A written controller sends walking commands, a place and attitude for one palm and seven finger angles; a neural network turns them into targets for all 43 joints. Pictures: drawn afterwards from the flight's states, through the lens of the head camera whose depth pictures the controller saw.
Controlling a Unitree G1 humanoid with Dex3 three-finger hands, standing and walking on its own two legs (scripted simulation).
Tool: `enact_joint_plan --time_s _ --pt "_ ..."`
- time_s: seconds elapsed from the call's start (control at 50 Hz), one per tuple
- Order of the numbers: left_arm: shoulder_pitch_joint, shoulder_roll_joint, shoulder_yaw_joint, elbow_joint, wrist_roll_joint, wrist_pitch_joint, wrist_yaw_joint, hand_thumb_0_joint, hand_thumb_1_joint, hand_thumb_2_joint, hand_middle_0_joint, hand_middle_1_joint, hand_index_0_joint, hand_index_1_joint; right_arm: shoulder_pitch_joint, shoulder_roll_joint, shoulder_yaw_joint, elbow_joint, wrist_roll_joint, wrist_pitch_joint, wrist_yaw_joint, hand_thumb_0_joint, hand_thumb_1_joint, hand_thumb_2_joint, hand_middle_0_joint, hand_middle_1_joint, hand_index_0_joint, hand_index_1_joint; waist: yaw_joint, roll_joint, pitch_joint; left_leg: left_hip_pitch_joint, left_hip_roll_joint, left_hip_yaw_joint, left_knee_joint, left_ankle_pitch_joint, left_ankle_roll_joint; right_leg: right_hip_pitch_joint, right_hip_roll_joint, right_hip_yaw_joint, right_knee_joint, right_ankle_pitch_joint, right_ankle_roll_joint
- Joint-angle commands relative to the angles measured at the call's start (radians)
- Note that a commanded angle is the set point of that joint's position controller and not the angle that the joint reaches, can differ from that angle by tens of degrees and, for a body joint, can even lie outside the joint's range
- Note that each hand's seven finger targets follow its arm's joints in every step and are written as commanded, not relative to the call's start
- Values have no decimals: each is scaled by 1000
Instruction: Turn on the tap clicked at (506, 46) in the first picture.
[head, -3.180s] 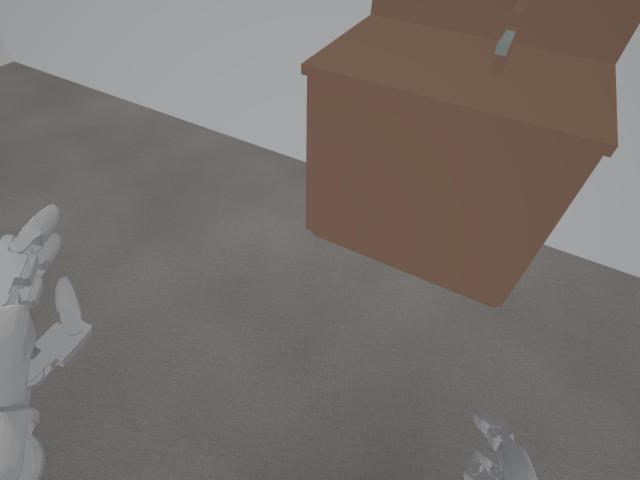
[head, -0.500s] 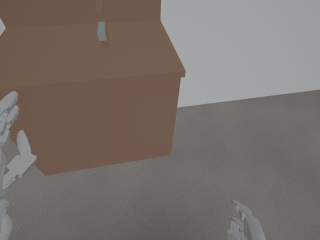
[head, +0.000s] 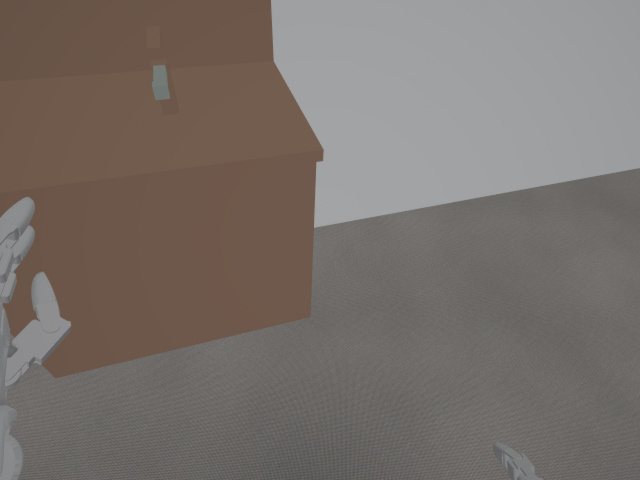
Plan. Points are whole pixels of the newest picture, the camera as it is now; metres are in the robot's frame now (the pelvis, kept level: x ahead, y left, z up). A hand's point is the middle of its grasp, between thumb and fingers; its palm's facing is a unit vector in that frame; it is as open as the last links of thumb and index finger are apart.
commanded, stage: take the last steps up to it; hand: left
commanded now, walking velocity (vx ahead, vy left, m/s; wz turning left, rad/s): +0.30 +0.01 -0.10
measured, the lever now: (161, 90) +0.80 +0.35 +0.12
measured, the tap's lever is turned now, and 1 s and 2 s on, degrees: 0 0 0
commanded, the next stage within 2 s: come to a stop and stand still in 1.44 s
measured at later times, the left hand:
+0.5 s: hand (138, 259) +0.29 +0.20 +0.17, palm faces +0.38 -0.83 -0.40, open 7.4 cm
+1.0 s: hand (204, 187) +0.43 +0.17 +0.17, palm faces +0.36 -0.82 -0.45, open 7.4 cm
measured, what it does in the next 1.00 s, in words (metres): walks ahead: right foot, then left foot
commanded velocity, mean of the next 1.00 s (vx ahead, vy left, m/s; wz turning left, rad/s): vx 0.30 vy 0.06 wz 0.01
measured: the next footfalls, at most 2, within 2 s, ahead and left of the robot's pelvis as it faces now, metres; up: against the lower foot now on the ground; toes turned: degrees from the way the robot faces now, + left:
right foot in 0.16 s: +0.08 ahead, -0.15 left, +0.00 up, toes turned -9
left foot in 0.50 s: +0.17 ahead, +0.10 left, +0.00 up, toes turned +6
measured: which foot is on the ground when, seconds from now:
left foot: down 0.00-0.16, up 0.18-0.48, down 0.50-0.80, up 0.82-1.00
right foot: up 0.00-0.14, down 0.16-0.52, up 0.54-0.78, down 0.80-1.00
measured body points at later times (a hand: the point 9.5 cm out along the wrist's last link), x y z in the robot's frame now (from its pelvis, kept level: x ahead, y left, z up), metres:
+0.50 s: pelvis +0.08 -0.02 -0.01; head +0.09 -0.02 +0.44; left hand +0.27 +0.25 +0.20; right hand +0.22 -0.29 -0.09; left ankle +0.13 +0.09 -0.74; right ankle +0.05 -0.14 -0.74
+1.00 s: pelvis +0.20 -0.06 +0.00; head +0.23 -0.08 +0.45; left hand +0.40 +0.21 +0.19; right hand +0.34 -0.30 -0.12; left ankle +0.21 +0.09 -0.68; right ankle +0.19 -0.15 -0.74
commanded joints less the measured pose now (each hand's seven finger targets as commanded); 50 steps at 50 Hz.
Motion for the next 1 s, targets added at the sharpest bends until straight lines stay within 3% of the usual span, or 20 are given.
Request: enact_joint_plan --time_s 0.0,0.1,0.12,0.16,0.18,0.2,0.24,0.3,0.44,0.46,0.5,0.54,0.6,0.74,0.76,0.78,0.8,0.82,0.88,0.98 --pt "-80 125 49 -249 11 -63 9 0 900 900 -200 -300 -200 -300 -131 -111 -25 -145 1 -74 1 0 -900 -900 200 300 200 300 26 231 47 -32 224 -160 -273 -170 129 -10 -46 -50 -152 11 15" --pt "-141 147 59 -212 12 -44 19 0 900 900 -200 -300 -200 -300 -145 -108 -17 -147 -3 -72 -4 0 -900 -900 200 300 200 300 32 181 -13 -128 172 -41 -65 -195 63 322 -12 -119 -523 38 12" --pt "-152 157 68 -206 11 -44 23 0 900 900 -200 -300 -200 -300 -150 -96 -14 -147 -3 -64 -2 0 -900 -900 200 300 200 300 34 86 -23 -236 140 -19 76 -229 43 419 -78 -14 -578 2 -25" --pt "-163 235 137 -211 0 -42 34 0 900 900 -200 -300 -200 -300 -176 -80 -15 -167 1 -58 4 0 -900 -900 200 300 200 300 61 -283 -39 -519 -18 28 570 -313 -23 503 -424 589 -774 -91 -217" --pt "-173 212 124 -216 -8 -49 24 0 900 900 -200 -300 -200 -300 -174 -102 -31 -156 -5 -61 13 0 -900 -900 200 300 200 300 53 -238 -37 -505 18 -75 656 -234 -32 442 -434 604 -807 -191 -232" --pt "-141 229 145 -215 -10 -48 17 0 900 900 -200 -300 -200 -300 -181 -102 -29 -152 1 -48 19 0 -900 -900 200 300 200 300 48 -187 -5 -516 37 -98 697 -211 -38 393 -429 591 -804 -226 -244" --pt "-60 201 144 -237 -13 -65 13 0 900 900 -200 -300 -200 -300 -184 -77 -4 -143 0 -25 18 0 -900 -900 200 300 200 300 39 -83 -3 -460 67 -78 637 -113 -50 350 -371 343 -770 3 -212" --pt "-46 185 141 -267 -17 -74 18 0 900 900 -200 -300 -200 -300 -185 -68 -4 -160 -1 -15 11 0 -900 -900 200 300 200 300 32 -123 -37 -317 76 -28 375 -75 -42 314 -323 161 -730 163 -173" --pt "-105 161 94 -288 -20 -61 37 0 900 900 -200 -300 -200 -300 -138 -85 -23 -190 -5 -46 -14 0 -900 -900 200 300 200 300 39 -48 -52 45 -5 102 -39 20 -16 239 -212 97 -554 36 -100" --pt "-123 163 94 -297 -20 -65 36 0 900 900 -200 -300 -200 -300 -125 -106 -34 -192 0 -47 -18 0 -900 -900 200 300 200 300 27 60 -63 134 45 16 -88 2 16 165 -168 70 -418 37 -69" --pt "-134 155 82 -276 -21 -79 28 0 900 900 -200 -300 -200 -300 -134 -119 -34 -195 3 -50 -12 0 -900 -900 200 300 200 300 20 343 -71 230 335 -449 -235 -3 165 -90 -29 -27 15 -236 -1" --pt "-119 178 100 -270 -14 -78 24 0 900 900 -200 -300 -200 -300 -144 -92 -26 -175 -1 -62 -5 0 -900 -900 200 300 200 300 15 224 -4 145 364 -503 -254 -40 240 -184 -91 62 156 -162 2" --pt "-59 164 101 -375 -14 -78 17 0 900 900 -200 -300 -200 -300 -143 -100 -33 -163 9 -77 7 0 -900 -900 200 300 200 300 39 209 -55 134 267 -218 -190 132 176 -122 -103 -3 25 -65 18" --pt "-27 160 124 -240 -21 -53 23 0 900 900 -200 -300 -200 -300 -143 -93 -18 -160 4 -78 1 0 -900 -900 200 300 200 300 40 177 -70 -64 185 -15 -36 42 71 298 -28 -143 -480 102 20" --pt "-42 173 130 -210 -18 -48 23 0 900 900 -200 -300 -200 -300 -143 -83 -18 -156 6 -70 -2 0 -900 -900 200 300 200 300 46 67 -86 -140 148 22 119 1 51 397 -75 -60 -550 107 -7" --pt "-65 196 137 -191 -10 -44 24 0 900 900 -200 -300 -200 -300 -136 -63 -18 -162 8 -59 0 0 -900 -900 200 300 200 300 44 -182 -102 -321 38 99 396 -119 9 497 -260 267 -635 98 -97" --pt "-71 204 150 -155 -20 -36 24 0 900 900 -200 -300 -200 -300 -164 -65 -11 -178 7 -63 8 0 -900 -900 200 300 200 300 61 -332 -74 -496 -33 33 618 -298 -17 513 -437 590 -728 99 -198" --pt "-124 196 130 -196 -31 -48 15 0 900 900 -200 -300 -200 -300 -174 -88 -28 -164 4 -69 16 0 -900 -900 200 300 200 300 56 -294 -40 -504 5 -74 719 -248 -31 451 -453 611 -768 23 -210" --pt "-67 186 135 -223 -16 -79 8 0 900 900 -200 -300 -200 -300 -175 -72 -5 -129 2 -42 21 0 -900 -900 200 300 200 300 40 -123 -26 -498 57 -79 722 -107 -55 420 -381 278 -700 290 -182" --pt "-33 183 139 -309 -16 -89 27 0 900 900 -200 -300 -200 -300 -175 -62 -12 -171 -7 -44 15 0 -900 -900 200 300 200 300 59 -142 -86 -270 23 60 261 -36 -36 402 -310 88 -639 487 -148"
